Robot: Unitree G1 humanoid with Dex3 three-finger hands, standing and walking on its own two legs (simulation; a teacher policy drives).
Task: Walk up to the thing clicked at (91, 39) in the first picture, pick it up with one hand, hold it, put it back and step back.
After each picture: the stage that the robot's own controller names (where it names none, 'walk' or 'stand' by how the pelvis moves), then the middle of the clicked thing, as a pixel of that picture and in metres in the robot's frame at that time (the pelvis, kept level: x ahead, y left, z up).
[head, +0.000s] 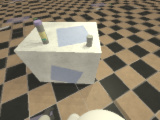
stand; (89, 41) +0.76 +0.05 +0.01
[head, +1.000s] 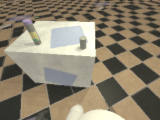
walk; (83, 43) +0.68 +0.14 +0.03
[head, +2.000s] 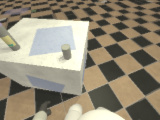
stand; (66, 52) +0.49 +0.22 +0.05
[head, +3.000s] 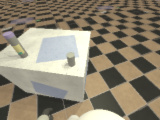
stand; (71, 59) +0.49 +0.20 +0.01
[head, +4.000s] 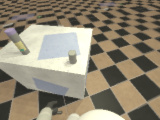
stand; (72, 57) +0.50 +0.18 +0.00
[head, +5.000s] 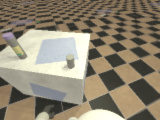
stand; (70, 61) +0.47 +0.21 +0.01
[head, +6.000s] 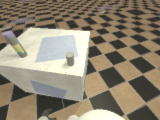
stand; (70, 59) +0.49 +0.21 +0.00
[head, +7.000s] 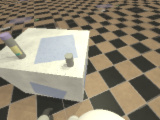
stand; (69, 60) +0.47 +0.21 +0.00
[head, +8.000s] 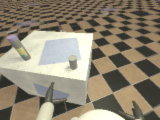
rise first; (73, 62) +0.46 +0.19 +0.01
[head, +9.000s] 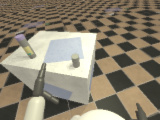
go down; (75, 60) +0.48 +0.19 +0.01
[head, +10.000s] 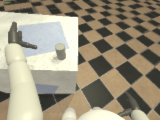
go down; (60, 52) +0.50 +0.18 +0.04
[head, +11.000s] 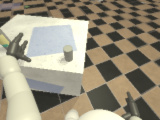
approach; (68, 53) +0.49 +0.16 +0.04
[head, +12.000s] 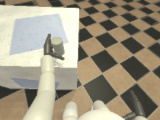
close in; (58, 47) +0.49 +0.20 +0.08
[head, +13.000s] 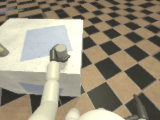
lift; (62, 53) +0.44 +0.19 +0.11
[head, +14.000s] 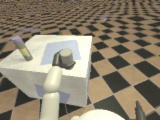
lift; (67, 59) +0.33 +0.17 +0.20
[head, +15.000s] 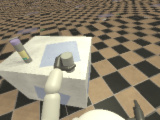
hold; (68, 62) +0.33 +0.16 +0.18
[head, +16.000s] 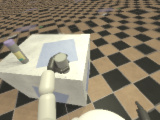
hold; (62, 63) +0.32 +0.19 +0.17
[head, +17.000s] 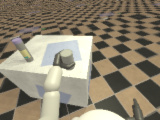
crouch; (68, 60) +0.33 +0.16 +0.19
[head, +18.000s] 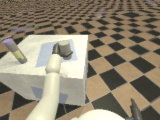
crouch; (65, 50) +0.42 +0.18 +0.20
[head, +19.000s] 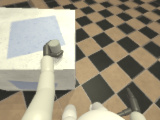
lower; (56, 49) +0.49 +0.20 +0.06
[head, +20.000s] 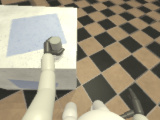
lower; (57, 46) +0.49 +0.20 +0.08
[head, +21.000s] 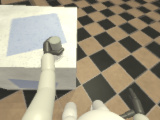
lower; (56, 46) +0.50 +0.20 +0.08
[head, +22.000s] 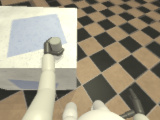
lower; (57, 47) +0.49 +0.20 +0.08
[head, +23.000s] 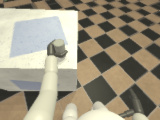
loosen; (60, 49) +0.49 +0.18 +0.07
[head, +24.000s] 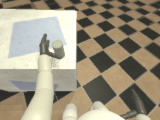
withdraw; (59, 50) +0.48 +0.18 +0.07
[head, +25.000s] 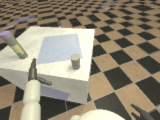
sink last; (75, 62) +0.44 +0.16 +0.04
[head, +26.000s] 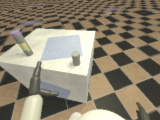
stand; (76, 58) +0.48 +0.18 +0.04
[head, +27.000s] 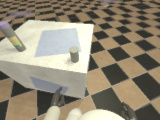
stand; (74, 55) +0.48 +0.16 +0.06
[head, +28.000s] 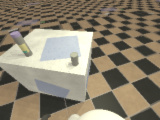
stand; (74, 59) +0.50 +0.18 +0.01
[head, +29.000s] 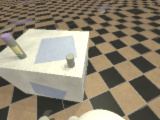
stand; (70, 61) +0.47 +0.20 +0.01
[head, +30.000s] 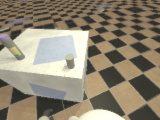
stand; (70, 61) +0.46 +0.20 +0.00
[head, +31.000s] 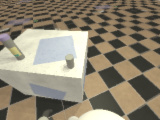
stand; (70, 61) +0.46 +0.20 +0.00
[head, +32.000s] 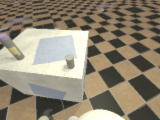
stand; (70, 61) +0.46 +0.20 +0.00
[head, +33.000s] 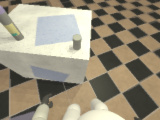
walk; (77, 42) +0.57 +0.13 +0.02
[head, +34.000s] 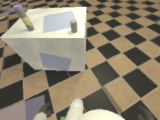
walk; (73, 26) +0.84 +0.24 +0.04
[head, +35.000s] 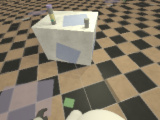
stand; (86, 23) +1.12 +0.16 +0.03
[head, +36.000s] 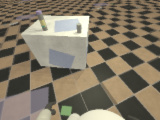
stand; (79, 28) +1.06 +0.22 +0.01
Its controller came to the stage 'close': yes
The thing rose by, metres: 0.20
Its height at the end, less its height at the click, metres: +0.00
